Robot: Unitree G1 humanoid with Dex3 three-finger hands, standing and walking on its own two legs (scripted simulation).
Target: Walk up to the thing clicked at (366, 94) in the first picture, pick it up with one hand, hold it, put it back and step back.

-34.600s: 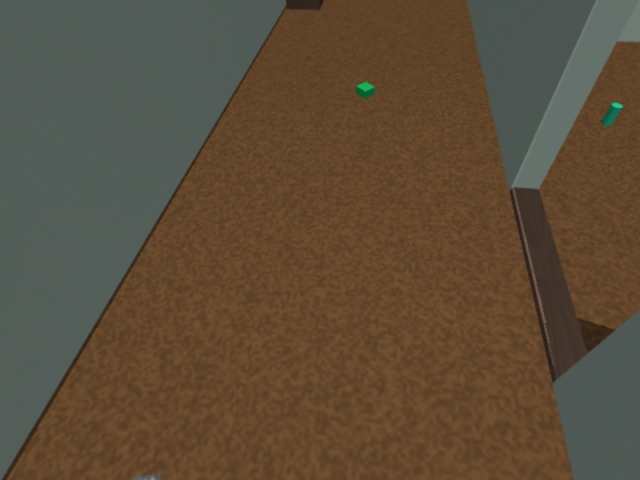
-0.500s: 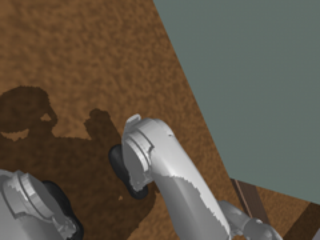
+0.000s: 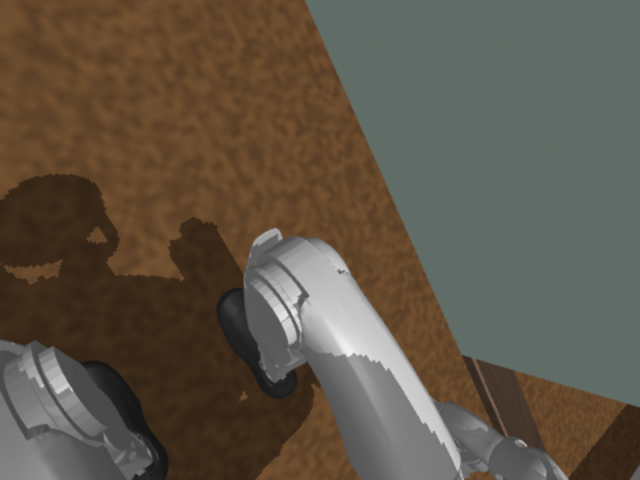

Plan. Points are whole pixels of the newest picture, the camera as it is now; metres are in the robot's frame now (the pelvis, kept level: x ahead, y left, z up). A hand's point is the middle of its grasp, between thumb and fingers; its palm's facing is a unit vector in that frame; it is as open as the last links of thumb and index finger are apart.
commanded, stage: close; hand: left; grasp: from above
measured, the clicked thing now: out of the picture +0.45 +0.40 -0.31
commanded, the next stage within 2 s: settle in 0.86 s
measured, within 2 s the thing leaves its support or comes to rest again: leaves its support in 1.26 s
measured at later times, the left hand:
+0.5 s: hand out of the picture +0.44 +0.38 -0.26, palm faces -0.12 -0.39 -0.91, open 11.3 cm
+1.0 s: hand out of the picture +0.44 +0.38 -0.26, palm faces -0.11 -0.39 -0.91, open 11.3 cm
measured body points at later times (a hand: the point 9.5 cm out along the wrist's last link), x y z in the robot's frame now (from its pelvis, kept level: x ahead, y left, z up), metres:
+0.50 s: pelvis +0.00 +0.00 +0.00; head +0.30 +0.14 +0.30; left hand +0.44 +0.40 -0.21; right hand +0.05 -0.23 -0.05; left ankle +0.07 +0.13 -0.30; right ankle +0.11 -0.09 -0.30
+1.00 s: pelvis +0.00 +0.00 +0.00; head +0.31 +0.13 +0.29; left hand +0.44 +0.40 -0.21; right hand +0.04 -0.23 -0.05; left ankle +0.07 +0.13 -0.30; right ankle +0.11 -0.09 -0.30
